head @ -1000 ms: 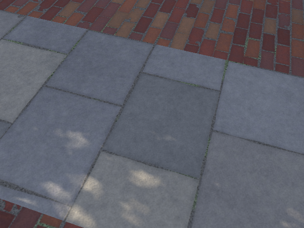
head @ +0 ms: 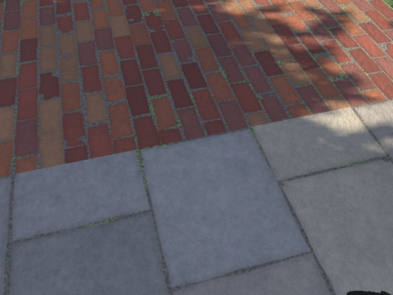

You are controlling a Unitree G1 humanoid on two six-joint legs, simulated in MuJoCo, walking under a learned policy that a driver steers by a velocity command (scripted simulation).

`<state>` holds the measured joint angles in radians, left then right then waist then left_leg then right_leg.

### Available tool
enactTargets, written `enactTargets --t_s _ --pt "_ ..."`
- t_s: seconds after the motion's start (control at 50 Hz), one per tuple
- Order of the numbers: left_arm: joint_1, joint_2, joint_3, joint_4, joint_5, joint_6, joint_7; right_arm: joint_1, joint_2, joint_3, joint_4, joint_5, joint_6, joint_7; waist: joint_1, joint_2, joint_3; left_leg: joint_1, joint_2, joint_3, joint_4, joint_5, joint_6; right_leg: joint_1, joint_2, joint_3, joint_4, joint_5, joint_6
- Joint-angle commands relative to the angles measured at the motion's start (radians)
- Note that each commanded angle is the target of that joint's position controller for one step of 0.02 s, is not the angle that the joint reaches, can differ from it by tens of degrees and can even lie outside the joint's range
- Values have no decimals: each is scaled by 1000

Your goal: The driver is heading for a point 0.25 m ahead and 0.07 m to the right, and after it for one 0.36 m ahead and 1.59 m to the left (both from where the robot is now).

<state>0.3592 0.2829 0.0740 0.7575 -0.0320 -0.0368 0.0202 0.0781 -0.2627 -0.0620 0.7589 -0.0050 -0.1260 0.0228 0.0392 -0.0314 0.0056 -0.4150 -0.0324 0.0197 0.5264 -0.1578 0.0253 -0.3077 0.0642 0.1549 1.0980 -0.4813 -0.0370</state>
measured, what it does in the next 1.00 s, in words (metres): walks ahead, turning left: right foot, then left foot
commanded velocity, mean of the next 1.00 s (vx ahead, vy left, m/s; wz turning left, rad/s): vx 0.14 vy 0.00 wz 0.27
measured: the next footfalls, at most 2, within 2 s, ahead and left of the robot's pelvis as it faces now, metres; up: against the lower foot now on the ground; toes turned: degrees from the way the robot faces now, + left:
right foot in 0.34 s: +0.28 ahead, -0.13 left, +0.00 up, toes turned +1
left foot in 0.74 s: +0.20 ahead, +0.12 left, +0.00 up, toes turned +16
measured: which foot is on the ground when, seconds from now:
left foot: down 0.00-0.36, up 0.38-0.72, down 0.74-1.00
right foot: up 0.00-0.32, down 0.34-0.74, up 0.76-1.00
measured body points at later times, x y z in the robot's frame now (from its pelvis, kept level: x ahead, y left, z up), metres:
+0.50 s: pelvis +0.16 -0.02 +0.01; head +0.20 -0.04 +0.46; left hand +0.35 +0.24 -0.07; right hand +0.26 -0.31 -0.12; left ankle +0.11 +0.11 -0.65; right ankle +0.24 -0.13 -0.73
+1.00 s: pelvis +0.17 +0.03 +0.02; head +0.20 +0.07 +0.46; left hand +0.21 +0.35 -0.10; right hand +0.40 -0.19 -0.06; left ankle +0.16 +0.11 -0.73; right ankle +0.25 -0.13 -0.65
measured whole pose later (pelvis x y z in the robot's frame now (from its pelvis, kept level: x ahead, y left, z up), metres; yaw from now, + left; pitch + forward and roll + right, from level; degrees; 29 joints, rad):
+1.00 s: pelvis +0.17 +0.03 +0.02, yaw +22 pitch +3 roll -3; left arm 0.11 0.31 0.10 0.76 0.00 0.01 0.05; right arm 0.22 -0.29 -0.06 0.67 0.00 0.02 -0.03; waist -0.01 -0.02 0.02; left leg -0.31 -0.04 -0.09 0.46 -0.20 0.06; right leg -0.56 0.01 0.06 1.00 -0.32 0.07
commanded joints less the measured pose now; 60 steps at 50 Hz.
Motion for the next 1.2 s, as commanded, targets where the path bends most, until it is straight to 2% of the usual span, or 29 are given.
enactTargets --t_s 0.02,0.08,0.12,0.16,0.2,0.26,0.32,0.34,0.36,0.38,0.4,0.42,0.46,0.52,0.58,0.64,0.7,0.72,0.74,0.76,0.78,0.8,0.84,0.86,0.9,1.0,1.1,1.16,1.2 --pt "-71 133 31 -110 14 -13 0 121 -98 -28 -19 -4 14 -8 -87 99 -40 402 333 -409 -271 -115 151 -441 -135 -4 159 123 13" --pt "-56 62 22 -116 10 -3 -5 122 -90 -21 12 -12 3 -4 -45 128 -6 262 272 -241 -312 217 166 -330 -146 -30 65 142 19" --pt "-67 30 11 -128 26 -2 1 126 -116 -24 37 -9 -4 1 -18 114 -17 251 272 -168 -293 551 199 -310 -135 -52 -56 150 38" --pt "-104 10 -3 -136 41 -8 -3 105 -138 -26 44 6 8 -3 -17 119 -46 247 245 -101 -278 676 197 -257 -139 -100 -212 255 51" --pt "-169 6 -10 -141 36 -16 -12 124 -161 -30 54 20 28 -10 -45 129 -66 235 209 -62 -265 670 175 -175 -109 -134 -351 373 59" --pt "-251 34 -4 -161 31 -21 -20 185 -185 -33 79 29 54 -17 -75 138 -73 290 219 -104 -213 575 159 -136 -72 -128 -486 419 59" --pt "-209 76 15 -148 38 -29 -17 158 -186 -32 72 45 70 -26 -27 145 -83 276 207 -166 -104 414 113 8 -51 -129 -677 513 19" --pt "-172 118 29 -139 48 -31 -8 172 -154 -24 69 40 68 -27 -17 117 -111 227 159 -153 -27 332 70 133 -101 -98 -720 656 -14" --pt "-97 193 46 -146 72 -26 9 160 -95 -3 34 13 60 -27 6 -4 -214 85 86 -101 178 68 17 342 -291 49 -648 1036 -86" --pt "-90 213 48 -154 73 -7 12 302 -35 18 42 10 59 -26 -33 -225 -317 -144 -1 -44 437 -537 -38 525 -531 245 -604 1260 -258" --pt "-71 152 36 -152 61 5 6 301 -124 -5 56 29 74 -27 0 -175 -344 -183 28 -91 582 -582 -58 465 -516 263 -643 1090 -287" --pt "-110 120 26 -153 49 8 4 249 -159 -21 42 37 93 -32 -7 -129 -259 -243 53 -81 654 -524 -70 405 -455 189 -677 919 -255" --pt "-220 90 15 -154 41 12 5 226 -153 -32 42 26 138 -51 -45 -101 -158 -228 93 -78 657 -399 -100 226 -391 89 -755 649 -204" --pt "-296 101 22 -139 61 11 8 235 -107 -30 17 21 178 -59 -85 -127 -97 -96 86 -29 599 -284 -116 23 -341 -51 -829 527 -196" --pt "-311 110 27 -121 54 10 17 178 -86 -22 -25 15 182 -45 -70 -124 -104 -35 103 -15 432 -212 -94 19 -349 -116 -828 506 -193" --pt "-295 142 37 -99 42 17 21 144 -109 -25 -60 15 182 -24 -56 -127 -129 26 99 9 313 -188 -65 62 -387 -125 -803 509 -188" --pt "-303 157 42 -78 16 29 20 188 -120 -36 -58 12 183 -7 -88 -109 -125 147 61 62 102 -92 -9 57 -380 -165 -718 423 -123" --pt "-272 134 38 -60 11 35 19 217 -135 -45 -47 6 182 -9 -90 -70 -114 213 38 52 22 -42 22 14 -344 -204 -642 327 -67" --pt "-222 90 30 -44 25 41 15 232 -205 -65 -54 1 180 -20 -70 122 -69 283 147 -141 -122 137 82 -118 -252 -302 -430 169 27" --pt "-231 56 16 -85 66 44 11 208 -308 -78 -100 -2 177 -36 -37 401 -24 346 387 -483 -162 431 237 -392 -100 -322 -133 -190 121" --pt "-339 97 29 -115 57 38 20 234 -304 -74 -113 -42 154 -24 -122 309 -88 269 424 -553 -223 320 332 -418 -67 -144 19 -204 104" --pt "-353 121 39 -113 34 40 27 196 -284 -69 -116 -43 133 -19 -96 224 -64 253 365 -480 -231 216 287 -424 -83 -103 67 -109 81" --pt "-297 130 50 -69 42 52 43 91 -213 -50 -135 3 124 -31 -43 160 -57 242 288 -376 -210 148 189 -419 -107 -82 51 47 75" --pt "-280 129 52 -64 48 52 45 71 -199 -43 -143 10 127 -39 -30 169 -67 219 265 -349 -204 186 180 -380 -97 -85 65 94 83" --pt "-259 111 50 -59 41 44 40 89 -182 -36 -151 5 131 -51 -26 156 -103 244 237 -327 -194 228 180 -349 -76 -84 58 151 93" --pt "-304 80 33 -75 34 30 29 132 -207 -49 -161 13 142 -67 -58 165 -103 319 220 -376 -172 178 186 -329 -57 -62 -195 179 121" --pt "-304 94 32 -77 24 15 9 115 -224 -59 -187 11 156 -56 -67 189 -89 251 208 -466 -157 166 207 -191 -29 -56 -357 127 118" --pt "-284 103 33 -77 19 1 -4 94 -223 -61 -201 19 163 -50 -62 198 -105 273 196 -530 -125 256 202 -124 -16 -53 -461 113 102" --pt "-240 106 37 -67 18 -7 -14 63 -217 -61 -213 31 170 -52 -29 193 -114 267 164 -541 -86 283 172 -26 -13 -67 -628 203 82"
Keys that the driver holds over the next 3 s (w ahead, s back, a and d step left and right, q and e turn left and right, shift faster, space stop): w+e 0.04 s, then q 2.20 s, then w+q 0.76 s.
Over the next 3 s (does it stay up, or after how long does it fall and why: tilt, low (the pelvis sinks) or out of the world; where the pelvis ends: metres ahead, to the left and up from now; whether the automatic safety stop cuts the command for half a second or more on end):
stays up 0.15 0.27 0.01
